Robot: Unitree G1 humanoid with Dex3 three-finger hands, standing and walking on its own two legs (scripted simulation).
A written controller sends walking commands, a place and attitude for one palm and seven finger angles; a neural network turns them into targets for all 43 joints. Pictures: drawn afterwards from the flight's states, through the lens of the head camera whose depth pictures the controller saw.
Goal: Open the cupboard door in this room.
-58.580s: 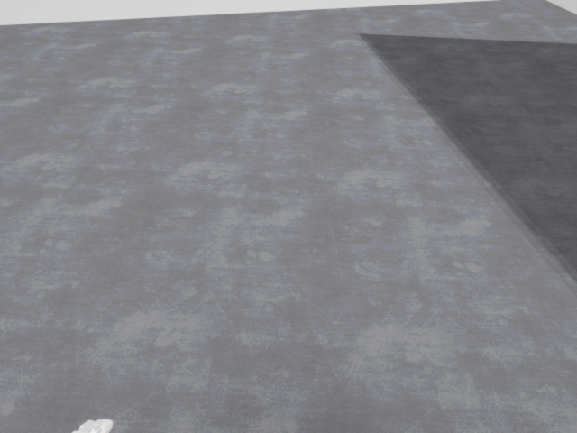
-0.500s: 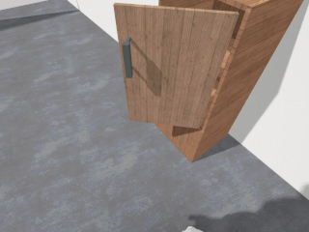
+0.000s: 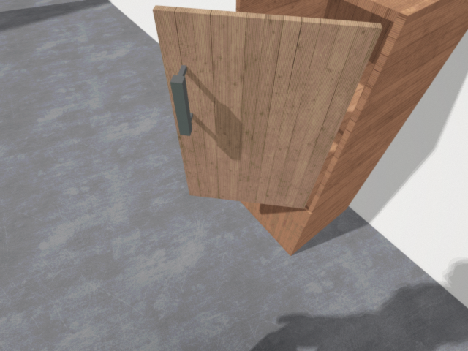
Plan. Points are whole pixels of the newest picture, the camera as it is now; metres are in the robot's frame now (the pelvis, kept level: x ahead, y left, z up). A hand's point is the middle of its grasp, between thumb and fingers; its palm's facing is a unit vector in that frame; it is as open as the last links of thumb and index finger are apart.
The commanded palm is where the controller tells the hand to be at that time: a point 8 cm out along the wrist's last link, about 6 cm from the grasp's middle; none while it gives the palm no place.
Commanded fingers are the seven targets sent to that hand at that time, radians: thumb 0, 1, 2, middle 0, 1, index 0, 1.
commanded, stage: come to a stop and stand still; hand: left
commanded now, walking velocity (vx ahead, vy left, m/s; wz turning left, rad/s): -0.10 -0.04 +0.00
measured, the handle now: (184, 101) +0.57 +0.14 +0.08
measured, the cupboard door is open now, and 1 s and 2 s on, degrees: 45 45 45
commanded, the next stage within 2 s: look again from close up in 1.10 s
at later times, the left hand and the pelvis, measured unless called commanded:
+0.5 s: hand out of the picture +0.01 +0.17 -0.18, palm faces +0.00 -0.98 -0.20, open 7.3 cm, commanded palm none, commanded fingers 0.00 0.90 0.90 -0.20 -0.30 -0.20 -0.30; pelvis -0.02 +0.00 +0.00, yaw -1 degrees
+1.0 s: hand out of the picture -0.08 +0.19 -0.17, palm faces +0.01 -0.97 -0.23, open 7.4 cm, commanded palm none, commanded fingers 0.00 0.90 0.90 -0.20 -0.30 -0.20 -0.30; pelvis -0.07 +0.01 +0.00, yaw +0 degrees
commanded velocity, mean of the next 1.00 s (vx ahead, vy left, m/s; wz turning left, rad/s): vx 0.00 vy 0.00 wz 0.00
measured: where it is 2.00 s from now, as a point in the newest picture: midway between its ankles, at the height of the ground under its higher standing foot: outside the picture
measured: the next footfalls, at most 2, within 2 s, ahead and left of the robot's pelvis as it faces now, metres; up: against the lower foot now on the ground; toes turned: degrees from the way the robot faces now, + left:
right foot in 0.08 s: +0.00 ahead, -0.11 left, +0.00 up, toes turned -5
left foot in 0.32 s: +0.02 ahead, +0.10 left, +0.00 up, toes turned +0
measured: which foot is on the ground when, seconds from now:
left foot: down 0.00-0.08, up 0.10-0.30, down 0.32-1.00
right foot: up 0.00-0.06, down 0.08-1.00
